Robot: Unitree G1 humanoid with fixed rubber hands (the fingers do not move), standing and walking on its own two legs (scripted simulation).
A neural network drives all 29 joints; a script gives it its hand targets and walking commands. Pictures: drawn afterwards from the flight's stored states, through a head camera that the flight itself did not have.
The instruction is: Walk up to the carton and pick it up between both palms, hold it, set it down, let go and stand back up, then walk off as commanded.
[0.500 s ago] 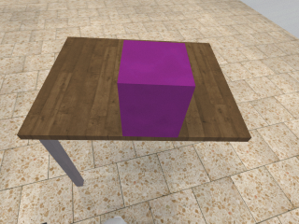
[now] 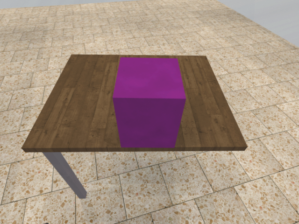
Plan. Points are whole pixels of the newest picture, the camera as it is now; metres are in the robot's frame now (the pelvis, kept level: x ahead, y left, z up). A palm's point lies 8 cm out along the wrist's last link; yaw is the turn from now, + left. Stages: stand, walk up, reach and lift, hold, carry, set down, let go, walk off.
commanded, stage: walk up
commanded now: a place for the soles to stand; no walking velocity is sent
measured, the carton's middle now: (148, 104) +0.52 +0.02 +0.02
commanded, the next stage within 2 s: reach and lift in 1.90 s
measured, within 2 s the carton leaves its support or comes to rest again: neither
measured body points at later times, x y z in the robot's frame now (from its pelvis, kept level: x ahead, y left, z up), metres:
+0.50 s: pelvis +0.07 +0.00 +0.00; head +0.09 +0.01 +0.45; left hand +0.12 +0.34 -0.12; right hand +0.14 -0.33 -0.11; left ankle +0.14 +0.11 -0.73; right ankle +0.00 -0.12 -0.74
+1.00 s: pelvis +0.11 +0.00 +0.00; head +0.13 +0.00 +0.45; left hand +0.21 +0.32 -0.11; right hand +0.22 -0.33 -0.11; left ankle +0.14 +0.11 -0.74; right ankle +0.12 -0.13 -0.74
